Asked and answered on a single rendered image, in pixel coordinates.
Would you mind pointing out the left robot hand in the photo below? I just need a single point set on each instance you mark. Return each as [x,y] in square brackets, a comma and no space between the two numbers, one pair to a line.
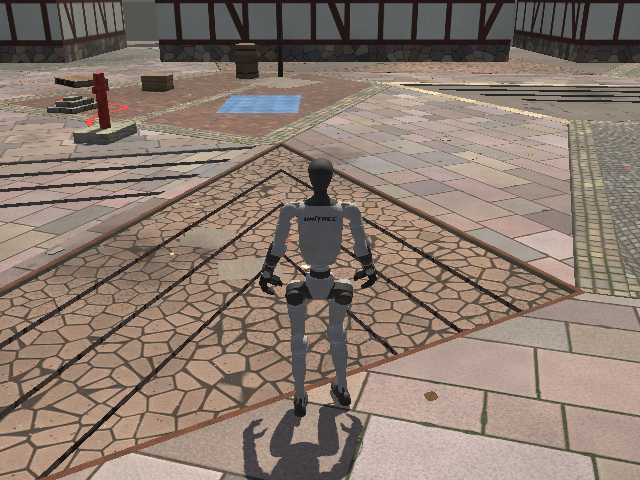
[274,280]

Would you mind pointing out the humanoid robot head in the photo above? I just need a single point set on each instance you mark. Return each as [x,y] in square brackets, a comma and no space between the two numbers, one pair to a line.
[320,173]

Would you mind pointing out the robot right forearm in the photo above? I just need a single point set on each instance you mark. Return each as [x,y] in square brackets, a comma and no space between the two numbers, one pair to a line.
[367,262]

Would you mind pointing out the robot left upper arm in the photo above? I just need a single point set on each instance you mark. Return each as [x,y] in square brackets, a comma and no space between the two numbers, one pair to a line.
[288,211]

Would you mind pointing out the robot right upper arm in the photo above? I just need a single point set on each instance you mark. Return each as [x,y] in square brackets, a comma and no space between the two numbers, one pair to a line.
[352,212]

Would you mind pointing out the robot right shin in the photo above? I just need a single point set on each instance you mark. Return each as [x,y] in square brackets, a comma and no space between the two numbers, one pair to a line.
[339,355]

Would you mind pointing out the right robot hand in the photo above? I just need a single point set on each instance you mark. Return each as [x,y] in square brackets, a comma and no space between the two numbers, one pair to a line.
[362,274]

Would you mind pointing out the robot left forearm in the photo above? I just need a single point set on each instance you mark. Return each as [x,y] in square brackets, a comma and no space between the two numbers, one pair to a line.
[270,263]

